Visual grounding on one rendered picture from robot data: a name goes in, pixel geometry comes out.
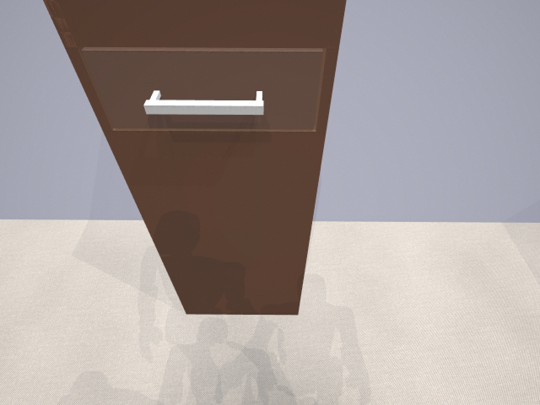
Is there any drawer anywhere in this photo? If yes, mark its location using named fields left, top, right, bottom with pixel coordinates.
left=81, top=47, right=323, bottom=129

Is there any cabinet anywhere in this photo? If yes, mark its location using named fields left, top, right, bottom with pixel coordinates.
left=43, top=0, right=347, bottom=315

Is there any handle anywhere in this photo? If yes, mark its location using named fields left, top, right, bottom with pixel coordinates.
left=143, top=90, right=264, bottom=115

